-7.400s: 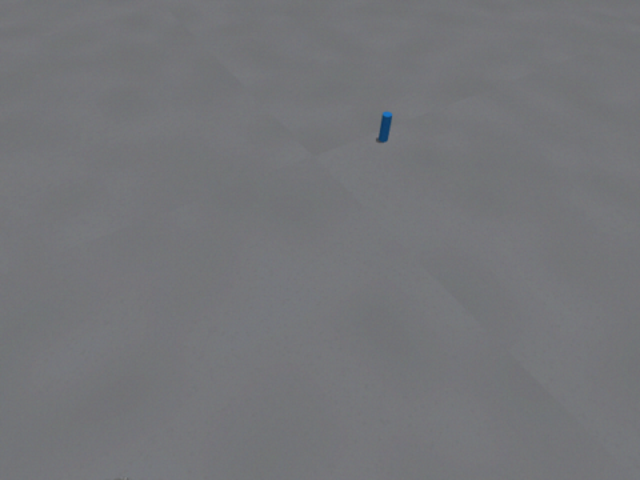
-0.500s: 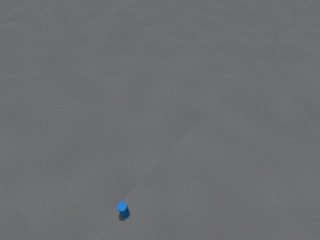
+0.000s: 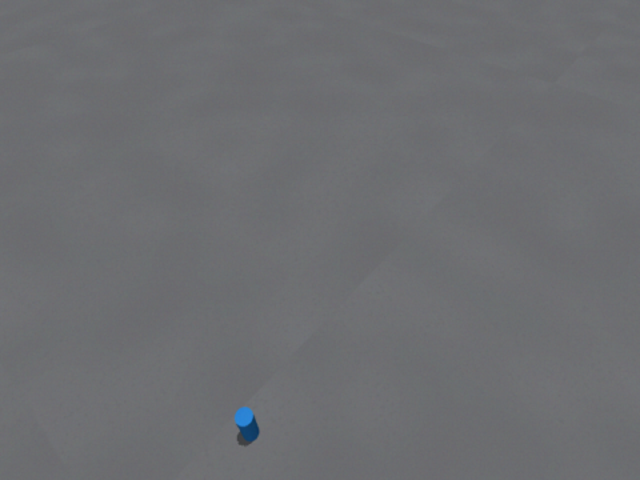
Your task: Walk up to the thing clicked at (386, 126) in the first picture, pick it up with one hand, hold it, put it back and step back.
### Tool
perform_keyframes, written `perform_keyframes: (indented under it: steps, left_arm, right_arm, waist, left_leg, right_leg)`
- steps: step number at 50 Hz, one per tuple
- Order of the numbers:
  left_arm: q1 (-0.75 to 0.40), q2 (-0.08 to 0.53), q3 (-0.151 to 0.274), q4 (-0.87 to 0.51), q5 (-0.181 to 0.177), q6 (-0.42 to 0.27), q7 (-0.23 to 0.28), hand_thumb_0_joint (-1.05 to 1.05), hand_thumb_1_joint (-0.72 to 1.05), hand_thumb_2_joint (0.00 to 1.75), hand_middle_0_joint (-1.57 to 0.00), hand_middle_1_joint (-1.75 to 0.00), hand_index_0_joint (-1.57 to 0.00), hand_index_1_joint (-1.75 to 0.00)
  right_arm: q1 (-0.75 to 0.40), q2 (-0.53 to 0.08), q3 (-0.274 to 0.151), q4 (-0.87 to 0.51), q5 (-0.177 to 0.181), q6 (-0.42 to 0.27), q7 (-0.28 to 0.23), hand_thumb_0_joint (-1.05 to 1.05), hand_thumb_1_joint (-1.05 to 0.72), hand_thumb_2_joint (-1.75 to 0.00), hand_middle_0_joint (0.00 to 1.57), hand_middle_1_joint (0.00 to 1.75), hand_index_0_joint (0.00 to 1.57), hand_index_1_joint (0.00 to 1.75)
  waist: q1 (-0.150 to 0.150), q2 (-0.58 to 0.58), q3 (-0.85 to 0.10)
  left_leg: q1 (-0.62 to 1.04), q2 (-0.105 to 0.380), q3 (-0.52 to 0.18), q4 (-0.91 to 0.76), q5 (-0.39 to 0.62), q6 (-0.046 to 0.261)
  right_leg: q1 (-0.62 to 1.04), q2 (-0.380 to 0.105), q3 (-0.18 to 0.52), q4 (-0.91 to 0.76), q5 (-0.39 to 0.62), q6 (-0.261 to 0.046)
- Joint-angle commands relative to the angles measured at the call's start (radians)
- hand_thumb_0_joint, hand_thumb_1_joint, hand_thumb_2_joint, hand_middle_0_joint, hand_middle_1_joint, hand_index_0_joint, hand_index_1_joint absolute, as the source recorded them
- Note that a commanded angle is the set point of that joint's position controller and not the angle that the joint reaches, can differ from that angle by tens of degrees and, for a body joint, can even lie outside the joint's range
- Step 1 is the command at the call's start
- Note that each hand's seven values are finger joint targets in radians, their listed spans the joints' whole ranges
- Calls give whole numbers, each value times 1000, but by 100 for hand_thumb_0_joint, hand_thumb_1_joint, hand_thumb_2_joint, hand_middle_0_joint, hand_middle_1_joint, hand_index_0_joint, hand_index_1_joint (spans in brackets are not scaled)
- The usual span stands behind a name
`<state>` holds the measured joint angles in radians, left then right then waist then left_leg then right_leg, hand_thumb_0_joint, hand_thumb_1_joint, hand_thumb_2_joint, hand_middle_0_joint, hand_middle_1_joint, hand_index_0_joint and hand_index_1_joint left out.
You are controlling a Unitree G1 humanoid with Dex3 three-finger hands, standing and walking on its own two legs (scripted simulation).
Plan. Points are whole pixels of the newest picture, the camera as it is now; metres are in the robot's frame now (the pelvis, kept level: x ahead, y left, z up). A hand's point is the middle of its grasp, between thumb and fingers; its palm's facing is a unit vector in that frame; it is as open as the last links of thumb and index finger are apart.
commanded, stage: stand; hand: left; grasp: from the side
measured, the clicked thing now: (247, 424) +0.37 +0.20 -0.71
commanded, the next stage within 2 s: go down in 0.84 s
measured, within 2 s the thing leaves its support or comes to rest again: neither
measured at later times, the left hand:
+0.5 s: hand out of the picture +0.07 +0.25 -0.16, palm faces -0.03 -0.94 -0.35, open 7.4 cm
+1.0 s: hand out of the picture +0.08 +0.25 -0.15, palm faces +0.01 -0.94 -0.34, open 7.5 cm
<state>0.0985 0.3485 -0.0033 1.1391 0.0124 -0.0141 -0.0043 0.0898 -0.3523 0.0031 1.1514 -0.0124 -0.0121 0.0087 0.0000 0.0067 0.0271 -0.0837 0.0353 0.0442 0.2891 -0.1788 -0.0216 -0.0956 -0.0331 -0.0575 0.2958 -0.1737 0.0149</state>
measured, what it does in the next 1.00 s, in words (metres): stands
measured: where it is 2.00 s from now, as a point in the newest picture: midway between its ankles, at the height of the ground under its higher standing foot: outside the picture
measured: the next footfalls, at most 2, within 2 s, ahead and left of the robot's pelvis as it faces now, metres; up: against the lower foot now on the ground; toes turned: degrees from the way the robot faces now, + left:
none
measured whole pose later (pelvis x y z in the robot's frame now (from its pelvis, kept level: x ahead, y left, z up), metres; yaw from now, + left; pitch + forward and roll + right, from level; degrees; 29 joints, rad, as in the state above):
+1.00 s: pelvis +0.00 +0.00 +0.00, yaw +0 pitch +0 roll +0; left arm 0.11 0.34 0.01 1.08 -0.01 -0.02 0.01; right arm 0.14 -0.35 0.01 1.05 0.02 -0.02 -0.01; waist 0.00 0.01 0.03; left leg -0.13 0.04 0.04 0.33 -0.19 -0.02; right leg -0.14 -0.03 -0.06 0.33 -0.19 0.01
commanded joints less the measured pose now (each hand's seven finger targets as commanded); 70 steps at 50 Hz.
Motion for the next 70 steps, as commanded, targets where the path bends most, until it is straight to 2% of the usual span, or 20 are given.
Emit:
perform_keyframes:
  steps: [1, 3, 11, 46, 47, 48, 49, 50, 51, 52, 53, 54, 56, 59, 62, 63, 64, 65, 69, 70]
  left_arm:
    - [-39, 215, 41, -53, -3, -17, 14, 0, 90, 90, -20, -30, -20, -30]
    - [-42, 216, 41, -55, -3, -18, 15, 0, 90, 90, -20, -30, -20, -30]
    - [-37, 214, 41, -58, -4, -19, 15, 0, 90, 90, -20, -30, -20, -30]
    - [-27, 218, 41, -61, -2, -18, 15, 0, 90, 90, -20, -30, -20, -30]
    - [-30, 220, 41, -61, -4, -18, 15, 0, 82, 82, -28, -22, -24, -22]
    - [-381, 39, 45, -412, -57, -103, 28, 0, 74, 74, -20, -14, -16, -14]
    - [-451, 93, 66, -331, -50, -88, 32, 0, 66, 66, -12, -6, -8, -6]
    - [-257, 206, 133, -163, -24, -51, 35, 0, 58, 58, -4, -5, -3, -4]
    - [-216, 215, 153, -97, -7, -34, 22, 0, 50, 50, -2, -6, -3, -4]
    - [-309, 245, 168, -135, 9, -39, 7, 0, 42, 42, -2, -7, -3, -5]
    - [-303, 273, 198, -142, 31, -43, 0, 0, 34, 34, -2, -7, -3, -6]
    - [-174, 252, 220, -74, 49, -28, -6, 0, 26, 26, -2, -8, -4, -6]
    - [-74, 235, 253, -104, 64, -15, -17, 0, 13, 17, -4, -8, -5, -6]
    - [-61, 212, 252, -174, 68, 24, -22, 0, 0, 13, -5, -8, -6, -7]
    - [-79, 216, 267, -253, 62, 56, -28, 0, -22, 9, -6, -7, -7, -7]
    - [-60, 210, 271, -282, 59, 59, -32, 0, -26, 9, -6, -8, -6, -7]
    - [-60, 201, 263, -294, 58, 62, -36, 0, -30, 9, -6, -9, -7, -8]
    - [-53, 181, 257, -325, 54, 63, -42, 0, -36, 7, -7, -8, -7, -8]
    - [-72, 193, 272, -518, 42, 55, -50, 0, -50, 4, -8, -10, -8, -9]
    - [-28, 183, 276, -504, 39, 60, -46, 0, -55, 3, -9, -9, -8, -9]
  right_arm:
    - [-41, -210, -42, -59, 1, -19, -17, 0, -90, -90, 20, 30, 20, 30]
    - [-38, -205, -41, -59, 2, -17, -15, 0, -90, -90, 20, 30, 20, 30]
    - [-35, -206, -41, -61, 1, -19, -16, 0, -90, -90, 20, 30, 20, 30]
    - [-23, -206, -41, -68, 0, -17, -17, 0, -90, -90, 20, 30, 20, 30]
    - [-20, -206, -40, -67, 1, -17, -17, 0, -93, -91, 21, 30, 20, 30]
    - [18, -39, 0, -347, 71, -61, -39, 0, -97, -92, 20, 30, 20, 30]
    - [75, -69, -7, -294, 72, -61, -49, 0, -97, -92, 20, 30, 20, 30]
    - [106, -110, -31, -299, 75, -49, -58, 0, -98, -92, 20, 30, 20, 30]
    - [119, -104, -41, -316, 67, -45, -57, 0, -96, -92, 20, 30, 20, 30]
    - [126, -102, -50, -347, 62, -47, -57, 0, -97, -92, 20, 30, 20, 30]
    - [132, -103, -66, -370, 50, -52, -61, 0, -97, -92, 20, 30, 20, 30]
    - [167, -91, -72, -378, 39, -55, -57, 0, -96, -91, 20, 30, 20, 30]
    - [182, -85, -87, -426, 31, -58, -46, 0, -94, -91, 20, 30, 20, 30]
    - [170, -70, -90, -483, 39, -59, -47, 0, -89, -89, 20, 30, 20, 30]
    - [147, -65, -90, -533, 39, -66, -43, 0, -89, -89, 20, 30, 20, 30]
    - [143, -62, -90, -549, 38, -69, -42, 0, -89, -89, 20, 30, 20, 30]
    - [145, -63, -90, -557, 39, -74, -41, 0, -89, -89, 20, 30, 20, 30]
    - [150, -62, -93, -570, 36, -81, -41, 0, -87, -89, 20, 30, 20, 30]
    - [165, -60, -100, -609, 32, -111, -46, 0, -86, -89, 20, 30, 20, 30]
    - [158, -59, -98, -620, 33, -117, -49, 0, -85, -88, 20, 30, 20, 30]
  waist:
    - [1, -4, -56]
    - [-1, -7, -40]
    - [2, -8, -65]
    - [0, -10, -61]
    - [-2, -15, -57]
    - [-119, 29, 59]
    - [-88, -4, -3]
    - [-55, -24, 16]
    - [-46, -49, -27]
    - [-41, -77, -70]
    - [-26, -62, -156]
    - [-4, -31, -186]
    - [33, 17, -266]
    - [16, 19, -259]
    - [1, 3, -230]
    - [6, -4, -239]
    - [-8, 2, -220]
    - [-13, 18, -229]
    - [-21, 58, -307]
    - [-22, 40, -281]
  left_leg:
    - [-4, 115, -87, -45, 159, 26]
    - [-16, 112, -90, -48, 122, 28]
    - [1, 118, -94, -39, 183, 27]
    - [9, 119, -91, -36, 172, 29]
    - [10, 119, -90, -37, 173, 28]
    - [-128, -40, 24, 37, 20, 33]
    - [-122, -37, 12, 50, 6, 36]
    - [-147, -34, 13, 61, -3, 34]
    - [-178, -43, 10, 102, 6, 37]
    - [-198, -42, 6, 145, 16, 44]
    - [-201, -42, 3, 172, 45, 41]
    - [-233, -49, 0, 201, 73, 34]
    - [-261, -54, -3, 250, 124, 24]
    - [-290, -58, -3, 271, 144, 25]
    - [-350, -46, -16, 323, 94, 24]
    - [-365, -43, -15, 340, 69, 25]
    - [-388, -39, -15, 362, 37, 26]
    - [-401, -36, -18, 385, 21, 24]
    - [-433, -18, -41, 454, -2, 17]
    - [-456, -16, -45, 463, -25, 19]
  right_leg:
    - [11, -119, 92, -44, 147, -27]
    - [8, -119, 95, -54, 115, -23]
    - [18, -122, 94, -38, 167, -27]
    - [16, -119, 90, -37, 165, -31]
    - [15, -120, 96, -39, 169, -31]
    - [-209, 19, 32, 17, 78, -22]
    - [-160, 19, 19, 27, 49, -20]
    - [-162, 27, 8, 36, 17, -26]
    - [-166, 23, 7, 60, 11, -28]
    - [-182, 21, 12, 97, 26, -25]
    - [-163, 16, 18, 139, 64, -24]
    - [-158, 12, 18, 174, 91, -28]
    - [-144, 16, 19, 236, 124, -37]
    - [-164, 17, 19, 249, 144, -34]
    - [-258, 26, 10, 293, 76, -35]
    - [-280, 27, 10, 311, 46, -36]
    - [-326, 29, 9, 334, 14, -35]
    - [-356, 30, 8, 360, -1, -36]
    - [-434, 33, 2, 455, -30, -37]
    - [-461, 35, -1, 466, -53, -37]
